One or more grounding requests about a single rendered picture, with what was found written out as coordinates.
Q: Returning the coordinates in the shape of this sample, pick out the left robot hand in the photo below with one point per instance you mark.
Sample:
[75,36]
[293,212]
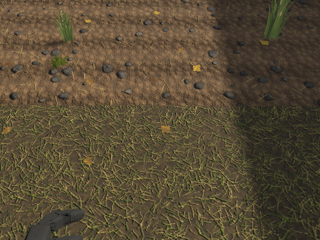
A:
[54,221]

